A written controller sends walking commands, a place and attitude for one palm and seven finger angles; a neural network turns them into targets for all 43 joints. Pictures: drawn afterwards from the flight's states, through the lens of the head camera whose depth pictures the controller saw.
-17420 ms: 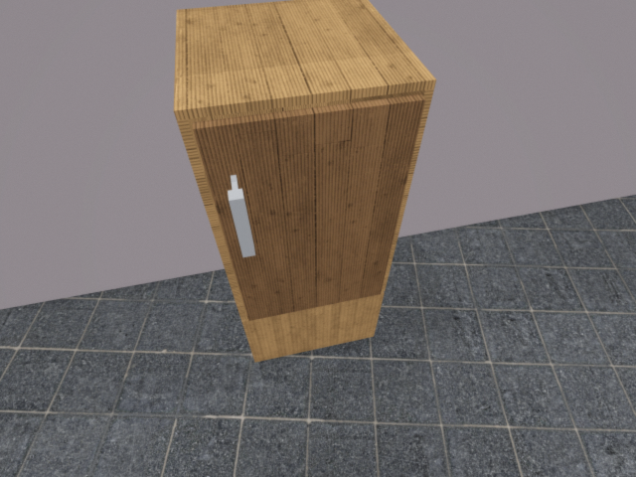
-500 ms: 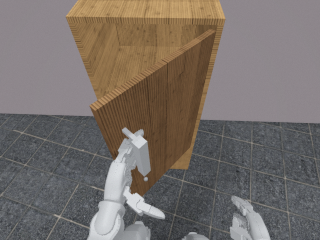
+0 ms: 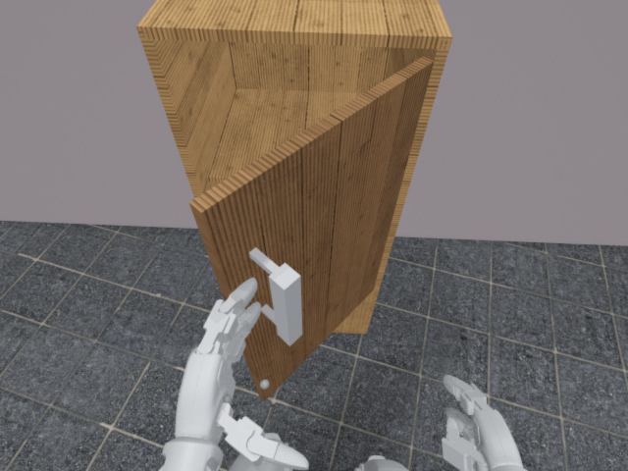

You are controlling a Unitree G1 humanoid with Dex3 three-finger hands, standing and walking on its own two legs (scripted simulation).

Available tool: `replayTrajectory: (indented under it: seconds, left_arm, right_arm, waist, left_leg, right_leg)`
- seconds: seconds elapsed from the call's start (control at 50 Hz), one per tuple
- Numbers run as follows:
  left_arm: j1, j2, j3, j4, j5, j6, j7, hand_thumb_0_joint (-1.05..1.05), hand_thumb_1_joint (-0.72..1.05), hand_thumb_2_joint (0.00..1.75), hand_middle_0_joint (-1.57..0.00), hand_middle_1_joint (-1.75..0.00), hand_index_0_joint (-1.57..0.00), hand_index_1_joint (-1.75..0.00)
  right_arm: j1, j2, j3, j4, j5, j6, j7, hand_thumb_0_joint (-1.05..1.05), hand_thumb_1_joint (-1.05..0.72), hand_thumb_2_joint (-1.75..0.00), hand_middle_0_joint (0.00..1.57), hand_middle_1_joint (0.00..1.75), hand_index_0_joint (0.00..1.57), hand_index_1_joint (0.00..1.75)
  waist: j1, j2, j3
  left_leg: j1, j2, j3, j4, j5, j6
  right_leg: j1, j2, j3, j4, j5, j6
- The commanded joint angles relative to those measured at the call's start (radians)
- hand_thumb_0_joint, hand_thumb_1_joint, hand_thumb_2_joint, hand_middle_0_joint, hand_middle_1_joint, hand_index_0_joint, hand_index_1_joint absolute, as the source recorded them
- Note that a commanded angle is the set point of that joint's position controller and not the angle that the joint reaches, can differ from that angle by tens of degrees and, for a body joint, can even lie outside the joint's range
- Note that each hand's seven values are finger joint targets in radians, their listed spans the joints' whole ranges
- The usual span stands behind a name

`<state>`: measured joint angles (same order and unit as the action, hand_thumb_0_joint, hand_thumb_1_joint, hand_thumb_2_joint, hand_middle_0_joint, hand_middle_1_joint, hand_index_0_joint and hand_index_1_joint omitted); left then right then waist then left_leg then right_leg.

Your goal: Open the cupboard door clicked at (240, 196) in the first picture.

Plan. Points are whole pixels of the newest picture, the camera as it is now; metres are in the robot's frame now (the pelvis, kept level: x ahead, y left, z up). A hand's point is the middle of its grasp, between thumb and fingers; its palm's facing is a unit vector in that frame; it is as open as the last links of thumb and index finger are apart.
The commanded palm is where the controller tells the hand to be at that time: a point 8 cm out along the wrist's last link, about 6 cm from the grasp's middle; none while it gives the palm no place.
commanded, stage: slide the hand sideways off the handle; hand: left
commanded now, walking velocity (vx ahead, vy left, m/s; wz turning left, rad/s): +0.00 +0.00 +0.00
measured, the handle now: (275, 298) +0.32 +0.07 +0.06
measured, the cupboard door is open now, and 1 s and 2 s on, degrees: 49 49 49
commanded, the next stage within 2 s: draw the hand back to the body in 0.44 s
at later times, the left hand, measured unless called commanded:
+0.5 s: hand (220, 424) +0.17 +0.11 +0.06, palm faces -0.02 -1.00 -0.01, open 16.3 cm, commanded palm +0.15 +0.17 +0.06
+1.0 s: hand (157, 396) +0.18 +0.15 +0.12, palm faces -0.01 -1.00 -0.06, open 16.3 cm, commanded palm +0.15 +0.22 +0.14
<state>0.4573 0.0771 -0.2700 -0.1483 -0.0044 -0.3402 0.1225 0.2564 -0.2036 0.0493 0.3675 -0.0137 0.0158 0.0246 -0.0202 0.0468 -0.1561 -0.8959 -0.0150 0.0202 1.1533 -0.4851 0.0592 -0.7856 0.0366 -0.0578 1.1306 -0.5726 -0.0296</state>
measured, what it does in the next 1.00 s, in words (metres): stands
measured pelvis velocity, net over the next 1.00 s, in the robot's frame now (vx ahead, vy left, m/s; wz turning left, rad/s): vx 0.01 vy -0.01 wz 0.01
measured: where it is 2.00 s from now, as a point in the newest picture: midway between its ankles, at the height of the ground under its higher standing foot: outside the picture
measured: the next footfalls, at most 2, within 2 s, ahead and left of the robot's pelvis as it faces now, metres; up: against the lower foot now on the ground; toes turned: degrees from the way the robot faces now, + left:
none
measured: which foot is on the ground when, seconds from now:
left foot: down 0.00-1.00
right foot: down 0.00-1.00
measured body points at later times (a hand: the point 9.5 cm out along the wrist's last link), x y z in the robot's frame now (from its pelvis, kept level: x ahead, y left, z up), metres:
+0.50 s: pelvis +0.00 -0.02 -0.01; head +0.04 -0.03 +0.44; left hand +0.17 +0.16 +0.06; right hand +0.19 -0.25 -0.08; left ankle +0.05 +0.08 -0.65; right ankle -0.01 -0.11 -0.65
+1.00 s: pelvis +0.01 -0.01 +0.02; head +0.02 -0.01 +0.47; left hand +0.18 +0.21 +0.13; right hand +0.19 -0.23 -0.04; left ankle +0.05 +0.08 -0.65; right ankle -0.01 -0.11 -0.65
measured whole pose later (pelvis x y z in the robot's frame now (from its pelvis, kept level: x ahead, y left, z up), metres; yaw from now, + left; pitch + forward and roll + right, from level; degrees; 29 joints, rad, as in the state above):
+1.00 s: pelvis +0.01 -0.01 +0.02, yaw +1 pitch +9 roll -3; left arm 0.65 0.25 0.06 -0.38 -0.26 -0.23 -0.16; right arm 0.30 -0.23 0.03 0.38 0.04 -0.05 -0.06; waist 0.00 0.07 -0.16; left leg -0.75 0.00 -0.01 1.04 -0.46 0.04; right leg -0.62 0.06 -0.08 0.98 -0.53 -0.04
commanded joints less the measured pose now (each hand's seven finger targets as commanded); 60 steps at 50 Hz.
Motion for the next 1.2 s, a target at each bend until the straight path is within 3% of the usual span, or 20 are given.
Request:
replayTrajectory:
  seconds: [0.0,0.12,0.22,0.34,0.38,0.46,0.52,0.6,0.66,0.72,0.92,1.02,1.04,1.06,1.08,1.12,1.16,1.18]
  left_arm:
    - [0.018,0.023,0.057,-0.252,-0.014,-0.09,-0.016,0.0,-0.5,0.3,-0.15,-0.3,-0.15,-0.3]
    - [0.131,0.058,0.101,-0.299,-0.059,-0.108,-0.075,0.0,-0.5,0.3,-0.15,-0.3,-0.15,-0.3]
    - [0.135,0.087,0.134,-0.322,-0.089,-0.123,-0.125,0.0,-0.5,0.3,-0.15,-0.3,-0.15,-0.3]
    - [0.208,0.136,0.214,-0.318,-0.146,-0.119,-0.195,0.0,-0.5,0.3,-0.15,-0.3,-0.15,-0.3]
    - [0.221,0.152,0.241,-0.323,-0.161,-0.117,-0.214,0.0,-0.5,0.3,-0.15,-0.3,-0.15,-0.3]
    - [0.175,0.147,0.247,-0.317,-0.19,-0.125,-0.237,0.0,-0.5,0.3,-0.15,-0.3,-0.15,-0.3]
    - [0.147,0.164,0.259,-0.321,-0.193,-0.128,-0.245,0.0,-0.5,0.3,-0.15,-0.3,-0.15,-0.3]
    - [0.181,0.238,0.34,-0.407,-0.209,-0.098,-0.236,0.0,-0.5,0.3,-0.15,-0.3,-0.15,-0.3]
    - [0.189,0.231,0.355,-0.386,-0.227,-0.046,-0.241,0.0,-0.5,0.3,-0.15,-0.3,-0.15,-0.3]
    - [0.17,0.216,0.336,-0.381,-0.239,-0.01,-0.255,0.0,-0.5,0.3,-0.15,-0.3,-0.15,-0.3]
    - [0.188,0.258,0.405,-0.454,-0.273,0.036,-0.277,0.0,-0.5,0.3,-0.15,-0.3,-0.15,-0.3]
    - [0.186,0.292,0.456,-0.47,-0.287,0.074,-0.294,0.0,-0.32,0.37,-0.16,-0.3,-0.16,-0.3]
    - [0.191,0.43,0.487,-0.557,-0.141,0.132,-0.168,0.0,-0.29,0.39,-0.16,-0.3,-0.16,-0.3]
    - [0.209,0.38,0.469,-0.561,-0.124,0.173,-0.108,0.0,-0.26,0.4,-0.16,-0.3,-0.16,-0.3]
    - [0.22,0.322,0.418,-0.564,-0.102,0.203,-0.075,0.0,-0.22,0.42,-0.16,-0.3,-0.16,-0.3]
    - [0.233,0.315,0.41,-0.54,-0.078,0.247,-0.036,0.0,-0.15,0.45,-0.16,-0.3,-0.16,-0.3]
    - [0.189,0.347,0.437,-0.55,-0.062,0.257,-0.009,0.0,-0.08,0.48,-0.16,-0.3,-0.16,-0.3]
    - [0.185,0.342,0.432,-0.561,-0.056,0.26,-0.002,0.0,-0.05,0.5,-0.17,-0.3,-0.17,-0.3]
  right_arm:
    - [-0.057,-0.114,-0.059,-0.166,0.005,-0.062,-0.007,0.0,-0.9,-0.9,0.2,0.3,0.2,0.3]
    - [-0.055,-0.112,-0.067,-0.174,0.012,-0.068,-0.014,0.0,-0.9,-0.9,0.2,0.3,0.2,0.3]
    - [-0.058,-0.115,-0.073,-0.167,0.016,-0.079,-0.029,0.0,-0.9,-0.9,0.2,0.3,0.2,0.3]
    - [-0.06,-0.113,-0.082,-0.16,0.023,-0.086,-0.048,0.0,-0.9,-0.9,0.2,0.3,0.2,0.3]
    - [-0.069,-0.108,-0.082,-0.159,0.025,-0.087,-0.054,0.0,-0.9,-0.9,0.2,0.3,0.2,0.3]
    - [-0.076,-0.111,-0.081,-0.152,0.026,-0.099,-0.063,0.0,-0.9,-0.9,0.2,0.3,0.2,0.3]
    - [-0.072,-0.117,-0.081,-0.149,0.026,-0.105,-0.066,0.0,-0.9,-0.9,0.2,0.3,0.2,0.3]
    - [-0.065,-0.111,-0.081,-0.162,0.039,-0.098,-0.075,0.0,-0.9,-0.9,0.2,0.3,0.2,0.3]
    - [-0.067,-0.113,-0.076,-0.161,0.049,-0.088,-0.084,0.0,-0.9,-0.9,0.2,0.3,0.2,0.3]
    - [-0.066,-0.122,-0.067,-0.162,0.054,-0.095,-0.09,0.0,-0.9,-0.9,0.2,0.3,0.2,0.3]
    - [-0.053,-0.128,-0.062,-0.162,0.062,-0.128,-0.093,0.0,-0.9,-0.9,0.2,0.3,0.2,0.3]
    - [-0.057,-0.133,-0.059,-0.151,0.068,-0.141,-0.094,0.0,-0.9,-0.9,0.2,0.3,0.2,0.3]
    - [-0.06,-0.126,-0.064,-0.156,0.053,-0.119,-0.124,0.0,-0.9,-0.9,0.2,0.3,0.2,0.3]
    - [-0.061,-0.112,-0.055,-0.151,0.048,-0.115,-0.134,0.0,-0.9,-0.9,0.2,0.3,0.2,0.3]
    - [-0.049,-0.107,-0.043,-0.139,0.047,-0.109,-0.134,0.0,-0.9,-0.9,0.2,0.3,0.2,0.3]
    - [-0.057,-0.11,-0.042,-0.127,0.045,-0.093,-0.14,0.0,-0.9,-0.9,0.2,0.3,0.2,0.3]
    - [-0.069,-0.12,-0.038,-0.116,0.04,-0.092,-0.145,0.0,-0.9,-0.9,0.2,0.3,0.2,0.3]
    - [-0.073,-0.121,-0.038,-0.112,0.04,-0.096,-0.148,0.0,-0.9,-0.9,0.2,0.3,0.2,0.3]
  waist:
    - [0.005,-0.054,-0.167]
    - [0.008,-0.051,-0.172]
    - [-0.004,-0.039,-0.155]
    - [0.008,-0.062,-0.169]
    - [0.017,-0.042,-0.17]
    - [0.002,-0.068,-0.145]
    - [0.002,-0.049,-0.141]
    - [0.032,-0.01,-0.196]
    - [0.024,-0.041,-0.153]
    - [0.009,-0.03,-0.087]
    - [0.028,0.003,-0.085]
    - [0.035,0.012,-0.069]
    - [0.092,0.017,-0.091]
    - [0.067,0.039,-0.049]
    - [0.059,0.063,-0.029]
    - [0.052,0.025,0.005]
    - [0.053,-0.019,0.006]
    - [0.05,-0.003,0.001]
  left_leg:
    - [0.216,0.024,-0.109,-0.182,0.137,-0.04]
    - [0.18,0.014,-0.089,-0.148,0.159,-0.034]
    - [0.147,0.009,-0.079,-0.115,0.144,-0.029]
    - [0.1,0.007,-0.072,-0.089,0.141,-0.03]
    - [0.091,0.004,-0.066,-0.079,0.151,-0.03]
    - [0.055,0.007,-0.072,-0.055,0.113,-0.03]
    - [0.047,0.008,-0.069,-0.052,0.087,-0.031]
    - [0.122,0.006,-0.062,-0.096,0.126,-0.027]
    - [0.15,0.007,-0.067,-0.136,0.124,-0.024]
    - [0.18,0.01,-0.071,-0.178,0.09,-0.024]
    - [0.32,0.014,-0.088,-0.288,0.169,-0.025]
    - [0.359,0.016,-0.09,-0.32,0.197,-0.027]
    - [0.396,0.037,-0.079,-0.376,0.194,-0.026]
    - [0.416,0.031,-0.069,-0.387,0.188,-0.023]
    - [0.442,0.034,-0.072,-0.399,0.201,-0.024]
    - [0.476,0.046,-0.082,-0.432,0.21,-0.022]
    - [0.515,0.048,-0.09,-0.469,0.22,-0.02]
    - [0.544,0.05,-0.085,-0.482,0.236,-0.02]
  right_leg:
    - [-0.011,0.004,0.012,-0.157,0.209,-0.015]
    - [0.007,0.008,0.025,-0.154,0.25,-0.01]
    - [-0.009,0.006,0.04,-0.159,0.246,-0.003]
    - [0.022,-0.001,0.07,-0.172,0.267,0.009]
    - [0.037,-0.005,0.081,-0.172,0.283,0.01]
    - [0.019,-0.013,0.109,-0.194,0.228,0.02]
    - [-0.004,-0.014,0.111,-0.197,0.163,0.017]
    - [0.073,-0.011,0.121,-0.234,0.2,0.017]
    - [0.093,-0.004,0.1,-0.271,0.193,0.021]
    - [0.072,-0.001,0.083,-0.313,0.13,0.021]
    - [0.145,0.017,0.011,-0.327,0.242,0.01]
    - [0.178,0.018,0.004,-0.354,0.273,0.009]
    - [0.206,-0.014,0.073,-0.433,0.268,-0.009]
    - [0.21,-0.02,0.077,-0.469,0.255,-0.008]
    - [0.222,-0.024,0.061,-0.466,0.265,-0.008]
    - [0.238,-0.022,0.047,-0.49,0.273,-0.003]
    - [0.279,-0.021,0.041,-0.522,0.279,-0.003]
    - [0.292,-0.025,0.043,-0.53,0.293,-0.001]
